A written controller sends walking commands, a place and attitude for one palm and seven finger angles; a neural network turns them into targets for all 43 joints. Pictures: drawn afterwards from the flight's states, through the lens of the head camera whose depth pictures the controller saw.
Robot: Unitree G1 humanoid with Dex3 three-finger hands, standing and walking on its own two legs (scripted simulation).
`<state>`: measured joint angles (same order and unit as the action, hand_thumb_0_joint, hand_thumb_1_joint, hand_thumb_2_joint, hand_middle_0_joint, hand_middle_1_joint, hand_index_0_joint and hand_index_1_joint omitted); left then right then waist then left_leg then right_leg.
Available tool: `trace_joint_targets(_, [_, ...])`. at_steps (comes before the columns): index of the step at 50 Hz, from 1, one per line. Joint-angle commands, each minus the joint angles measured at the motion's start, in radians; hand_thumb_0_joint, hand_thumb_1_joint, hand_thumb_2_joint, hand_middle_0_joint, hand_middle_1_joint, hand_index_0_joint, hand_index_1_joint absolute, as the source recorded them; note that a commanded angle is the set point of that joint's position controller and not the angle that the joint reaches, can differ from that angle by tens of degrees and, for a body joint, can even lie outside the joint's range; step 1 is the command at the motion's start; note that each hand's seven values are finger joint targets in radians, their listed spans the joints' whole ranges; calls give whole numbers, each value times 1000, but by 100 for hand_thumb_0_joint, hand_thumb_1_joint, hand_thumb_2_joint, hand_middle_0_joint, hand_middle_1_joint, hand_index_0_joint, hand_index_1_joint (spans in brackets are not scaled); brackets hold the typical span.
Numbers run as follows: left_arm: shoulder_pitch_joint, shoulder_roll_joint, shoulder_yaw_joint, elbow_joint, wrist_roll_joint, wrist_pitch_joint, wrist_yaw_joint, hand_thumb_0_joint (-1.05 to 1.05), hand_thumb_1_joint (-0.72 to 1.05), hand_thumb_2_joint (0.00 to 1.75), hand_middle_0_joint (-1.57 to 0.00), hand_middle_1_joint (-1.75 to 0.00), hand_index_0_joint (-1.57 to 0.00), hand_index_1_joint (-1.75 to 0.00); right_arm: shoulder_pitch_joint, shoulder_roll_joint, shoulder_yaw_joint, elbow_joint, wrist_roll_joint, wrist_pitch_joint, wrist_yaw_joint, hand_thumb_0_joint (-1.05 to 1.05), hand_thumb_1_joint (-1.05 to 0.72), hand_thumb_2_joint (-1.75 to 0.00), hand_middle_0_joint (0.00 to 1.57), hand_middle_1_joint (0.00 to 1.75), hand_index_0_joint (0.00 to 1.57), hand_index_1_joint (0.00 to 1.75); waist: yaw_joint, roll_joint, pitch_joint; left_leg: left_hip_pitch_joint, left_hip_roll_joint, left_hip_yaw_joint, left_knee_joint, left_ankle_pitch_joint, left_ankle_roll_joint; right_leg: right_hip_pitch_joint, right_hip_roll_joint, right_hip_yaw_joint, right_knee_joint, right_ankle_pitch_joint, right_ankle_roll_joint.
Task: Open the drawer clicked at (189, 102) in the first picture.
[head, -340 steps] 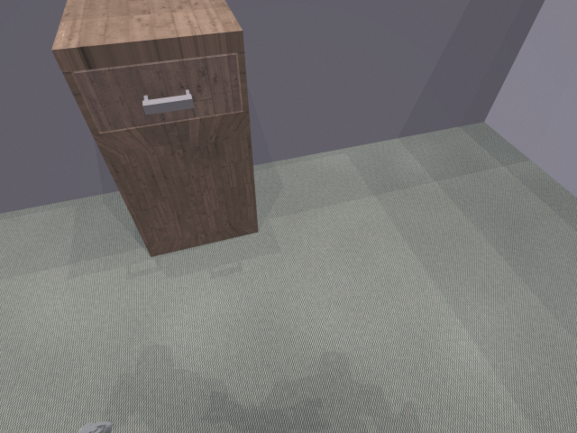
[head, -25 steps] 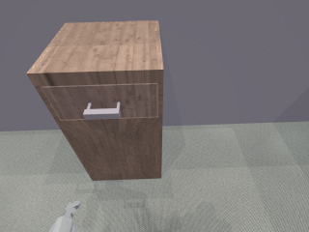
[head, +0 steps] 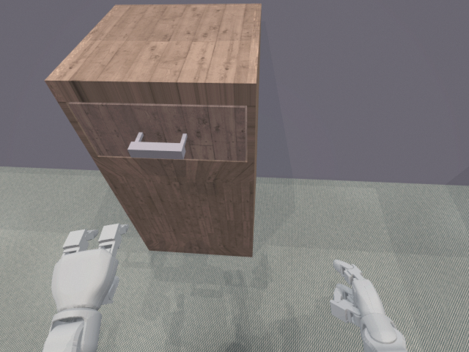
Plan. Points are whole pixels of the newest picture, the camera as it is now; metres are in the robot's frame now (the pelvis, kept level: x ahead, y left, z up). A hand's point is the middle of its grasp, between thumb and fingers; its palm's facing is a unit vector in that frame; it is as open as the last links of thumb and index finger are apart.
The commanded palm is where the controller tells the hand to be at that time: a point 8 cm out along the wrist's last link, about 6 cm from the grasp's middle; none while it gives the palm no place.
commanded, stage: raise the hand with hooked fingers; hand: left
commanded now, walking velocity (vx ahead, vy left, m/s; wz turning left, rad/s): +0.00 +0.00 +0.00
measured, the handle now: (159, 143) +0.56 +0.28 -0.01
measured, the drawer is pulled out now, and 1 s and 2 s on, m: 0.00 0.00 0.00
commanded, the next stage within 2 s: move the hooked fingers above the handle in 1.24 s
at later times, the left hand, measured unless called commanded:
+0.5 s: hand (110, 226) +0.28 +0.26 +0.06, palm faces +0.08 -0.08 -0.99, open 12.9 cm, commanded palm +0.26 +0.26 +0.12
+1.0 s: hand (97, 187) +0.32 +0.28 +0.11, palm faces +0.02 -0.07 -1.00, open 13.9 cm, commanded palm +0.29 +0.28 +0.17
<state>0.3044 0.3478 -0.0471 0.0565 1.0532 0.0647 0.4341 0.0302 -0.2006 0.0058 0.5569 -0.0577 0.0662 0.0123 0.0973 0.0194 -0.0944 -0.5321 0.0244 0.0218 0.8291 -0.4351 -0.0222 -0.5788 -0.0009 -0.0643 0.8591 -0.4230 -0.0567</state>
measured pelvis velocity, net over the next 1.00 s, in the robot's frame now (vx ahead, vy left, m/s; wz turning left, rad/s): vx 0.01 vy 0.04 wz -0.01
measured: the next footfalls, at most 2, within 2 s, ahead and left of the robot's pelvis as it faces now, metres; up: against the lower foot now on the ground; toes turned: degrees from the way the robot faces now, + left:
none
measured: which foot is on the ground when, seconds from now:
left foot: down 0.00-1.00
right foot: down 0.00-1.00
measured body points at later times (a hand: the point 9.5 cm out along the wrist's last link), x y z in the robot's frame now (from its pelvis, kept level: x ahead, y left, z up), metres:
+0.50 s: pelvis +0.01 +0.02 +0.02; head +0.04 -0.01 +0.47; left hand +0.27 +0.26 +0.12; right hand +0.20 -0.22 -0.08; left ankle -0.01 +0.14 -0.70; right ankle +0.01 -0.08 -0.70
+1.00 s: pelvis +0.01 +0.04 +0.04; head +0.03 +0.01 +0.49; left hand +0.32 +0.28 +0.17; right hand +0.19 -0.17 -0.08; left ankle -0.01 +0.14 -0.70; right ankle +0.01 -0.08 -0.70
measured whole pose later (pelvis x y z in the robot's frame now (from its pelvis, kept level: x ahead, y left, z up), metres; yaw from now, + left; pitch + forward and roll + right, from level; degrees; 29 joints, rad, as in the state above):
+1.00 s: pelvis +0.01 +0.04 +0.04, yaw -1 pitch +2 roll +0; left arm -0.13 0.44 -0.08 0.12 0.97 0.09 0.07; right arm 0.14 -0.23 0.01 0.62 0.01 0.10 -0.01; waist 0.08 0.07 -0.02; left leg -0.24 -0.02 0.04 0.49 -0.29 0.03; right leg -0.28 -0.03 -0.03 0.51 -0.26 0.00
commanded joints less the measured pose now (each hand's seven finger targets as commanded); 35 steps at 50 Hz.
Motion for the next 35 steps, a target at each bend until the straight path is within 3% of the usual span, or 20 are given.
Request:
trace_joint_targets(1, [-21,149,70,-185,-38,1,-61,0,11,56,-26,-81,-26,-81,-56,-116,-34,-146,9,-46,-25,0,-90,-90,20,30,20,30,-26,-85,-167,62,-77,-1,-150,283,55,286,4,188,-233,412,25])
trace_joint_targets(2, [7,172,102,-169,-40,-7,-74,0,8,55,-26,-82,-26,-82,-51,-115,-32,-141,10,-47,-27,0,-90,-90,20,30,20,30,-12,-110,-154,52,-75,0,-167,290,53,309,3,185,-236,427,25])
trace_joint_targets(5, [-16,198,141,-197,-30,-37,-79,0,1,52,-26,-87,-26,-87,-44,-118,-35,-132,6,-50,-26,0,-90,-90,20,30,20,30,3,-85,-157,63,-75,3,-192,307,53,343,-1,188,-248,455,24])
trace_joint_targets(11, [-142,207,164,-251,-26,-73,-17,0,-13,46,-27,-96,-27,-96,-22,-121,-64,-115,8,-61,-25,0,-90,-90,20,30,20,30,-12,-53,-214,108,-80,4,-197,335,55,338,-6,164,-240,461,22])
trace_joint_targets(14, [-188,182,131,-250,-33,-55,-9,0,-20,43,-28,-100,-28,-100,-14,-129,-78,-102,17,-62,-23,0,-90,-90,20,30,20,30,-26,-18,-237,155,-75,10,-205,366,54,318,-2,130,-236,467,19])
trace_joint_targets(16, [-223,186,118,-242,-39,-32,-17,0,-24,41,-28,-103,-28,-103,-16,-134,-81,-97,22,-61,-26,0,-90,-90,20,30,20,30,-29,-37,-225,168,-72,10,-215,372,56,318,-2,118,-244,457,22])
trace_joint_targets(23, [-343,204,81,-229,-45,36,-103,0,-41,34,-29,-114,-29,-114,-32,-138,-67,-95,44,-47,-37,0,-90,-90,20,30,20,30,-13,-6,-192,248,-60,3,-283,422,54,342,8,74,-279,414,15])
trace_joint_targets(27, [-432,206,62,-193,-39,63,-154,0,-50,30,-30,-120,-30,-120,-37,-134,-54,-101,52,-35,-36,0,-90,-90,20,30,20,30,-13,6,-127,270,-53,0,-327,407,47,332,15,55,-311,360,11])
trace_joint_targets(32, [-548,225,54,-162,-41,72,-211,0,-50,30,-30,-120,-30,-120,-31,-132,-40,-100,56,-25,-41,0,-90,-90,20,30,20,30,-14,5,-123,301,-53,-3,-360,421,46,368,18,47,-341,362,9])
trace_joint_targets(35, [-623,255,67,-169,-45,62,-239,0,-50,30,-30,-120,-30,-120,-26,-135,-37,-98,55,-20,-42,0,-90,-90,20,30,20,30,-17,19,-158,330,-52,-8,-368,448,43,395,19,46,-352,374,8])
